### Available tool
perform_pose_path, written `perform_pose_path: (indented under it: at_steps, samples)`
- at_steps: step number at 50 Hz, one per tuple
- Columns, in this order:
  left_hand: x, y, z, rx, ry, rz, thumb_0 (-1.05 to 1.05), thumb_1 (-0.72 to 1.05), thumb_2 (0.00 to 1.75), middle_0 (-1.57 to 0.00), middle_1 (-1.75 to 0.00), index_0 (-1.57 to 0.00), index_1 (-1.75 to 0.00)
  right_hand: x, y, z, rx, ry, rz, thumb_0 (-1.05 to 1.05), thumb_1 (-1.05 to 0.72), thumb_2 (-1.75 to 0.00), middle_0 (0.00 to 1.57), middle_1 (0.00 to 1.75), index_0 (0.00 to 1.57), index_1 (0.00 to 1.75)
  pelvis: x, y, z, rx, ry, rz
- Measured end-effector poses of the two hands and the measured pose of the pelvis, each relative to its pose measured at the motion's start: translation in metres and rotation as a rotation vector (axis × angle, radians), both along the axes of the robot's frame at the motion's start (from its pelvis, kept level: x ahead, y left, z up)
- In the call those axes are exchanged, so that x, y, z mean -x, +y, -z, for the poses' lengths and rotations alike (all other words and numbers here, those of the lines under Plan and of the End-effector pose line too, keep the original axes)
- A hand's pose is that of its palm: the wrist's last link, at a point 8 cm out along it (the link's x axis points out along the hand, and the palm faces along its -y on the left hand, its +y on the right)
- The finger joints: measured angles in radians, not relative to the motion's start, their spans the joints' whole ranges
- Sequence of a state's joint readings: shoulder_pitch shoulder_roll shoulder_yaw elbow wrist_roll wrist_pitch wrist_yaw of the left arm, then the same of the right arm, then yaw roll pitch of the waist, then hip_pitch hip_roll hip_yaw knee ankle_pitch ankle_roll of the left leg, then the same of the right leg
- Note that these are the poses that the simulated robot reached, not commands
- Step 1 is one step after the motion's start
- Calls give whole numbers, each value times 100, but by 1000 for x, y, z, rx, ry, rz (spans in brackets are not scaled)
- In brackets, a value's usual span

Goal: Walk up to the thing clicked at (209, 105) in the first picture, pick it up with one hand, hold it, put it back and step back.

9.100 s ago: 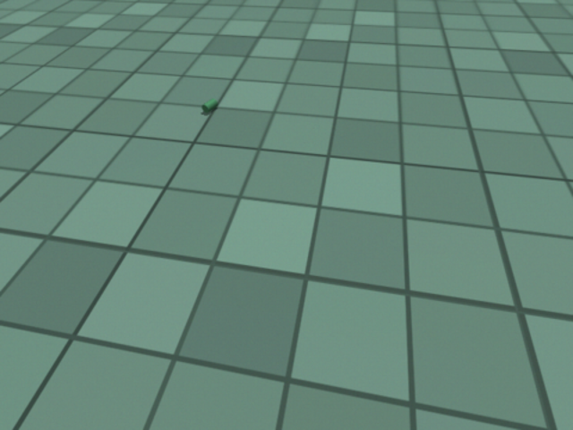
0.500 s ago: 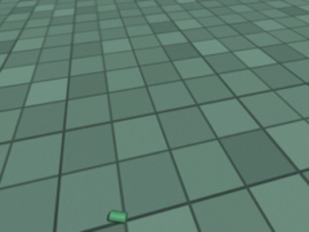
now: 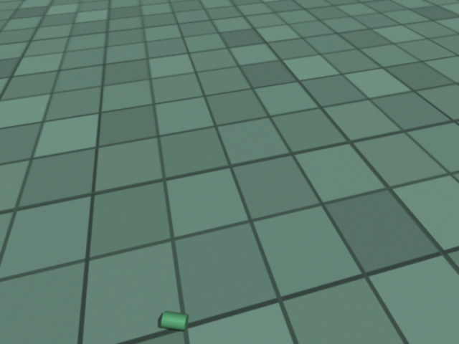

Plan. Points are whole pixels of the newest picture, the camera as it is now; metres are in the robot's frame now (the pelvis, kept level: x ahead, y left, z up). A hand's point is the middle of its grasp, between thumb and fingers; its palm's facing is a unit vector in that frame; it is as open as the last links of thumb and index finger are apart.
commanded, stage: stand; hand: left
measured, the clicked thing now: (175, 320) +0.38 +0.26 -0.76
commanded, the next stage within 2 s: walk up in 0.92 s
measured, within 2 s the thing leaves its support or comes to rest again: neither
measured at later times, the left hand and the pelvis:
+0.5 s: hand out of the picture +0.07 +0.25 -0.16, palm faces -0.02 -0.94 -0.35, open 7.4 cm; pelvis +0.00 +0.00 +0.00, yaw +0 degrees
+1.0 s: hand out of the picture +0.07 +0.26 -0.15, palm faces -0.01 -0.93 -0.37, open 7.4 cm; pelvis +0.00 +0.00 +0.00, yaw +0 degrees
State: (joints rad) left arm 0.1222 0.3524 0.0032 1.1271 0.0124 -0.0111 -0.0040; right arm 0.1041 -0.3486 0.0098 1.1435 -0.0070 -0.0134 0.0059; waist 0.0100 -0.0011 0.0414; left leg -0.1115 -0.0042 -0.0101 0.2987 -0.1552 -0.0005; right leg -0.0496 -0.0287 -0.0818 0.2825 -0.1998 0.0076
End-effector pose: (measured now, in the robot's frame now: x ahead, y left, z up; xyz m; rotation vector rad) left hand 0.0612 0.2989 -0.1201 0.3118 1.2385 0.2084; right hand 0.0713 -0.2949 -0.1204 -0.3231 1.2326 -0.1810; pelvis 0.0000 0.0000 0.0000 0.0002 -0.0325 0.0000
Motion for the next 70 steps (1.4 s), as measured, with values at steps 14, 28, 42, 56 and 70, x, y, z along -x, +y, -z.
perform_pose_path:
  at_steps: [14, 28, 42, 56, 70]
  samples:
    - [-4, 0, -1, -4, -3, 3, 1, 90, 90, -21, -30, -20, -30, -3, -1, 1, 1, -3, -3, 1, -91, -90, 20, 30, 20, 30, -2, 0, 0, -2, 2, 1]
    - [-7, -2, -1, -4, -6, 11, 1, 90, 90, -21, -30, -20, -30, -4, -3, 0, 3, -10, 2, 1, -91, -90, 20, 30, 20, 30, -4, -1, 0, -2, -1, 7]
    - [-7, -2, -2, -7, -8, 18, 1, 90, 90, -21, -30, -20, -30, 1, -4, 0, 1, -8, 10, 1, -91, -90, 20, 30, 20, 30, -2, -2, 0, -2, -2, 12]
    - [7, 38, -4, -73, -37, -26, 1, 90, 90, -21, -30, -20, -30, -4, 3, 2, 22, 31, 0, 1, -91, -90, 20, 30, 20, 30, -6, 25, 8, 20, -4, -4]
    - [-12, 85, 11, -41, 32, -51, 1, 90, 90, -20, -30, -20, -30, -38, 70, 5, 0, -27, -30, 1, -90, -90, 20, 30, 20, 30, -25, 63, 11, -7, -4, -17]
